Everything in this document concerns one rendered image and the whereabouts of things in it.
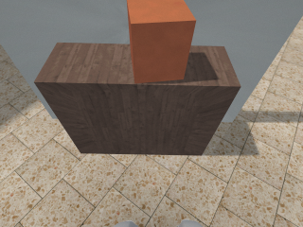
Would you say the carton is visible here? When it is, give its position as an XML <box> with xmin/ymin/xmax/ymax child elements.
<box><xmin>127</xmin><ymin>0</ymin><xmax>196</xmax><ymax>84</ymax></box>

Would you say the pedestal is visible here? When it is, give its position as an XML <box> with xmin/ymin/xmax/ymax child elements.
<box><xmin>34</xmin><ymin>43</ymin><xmax>241</xmax><ymax>156</ymax></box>

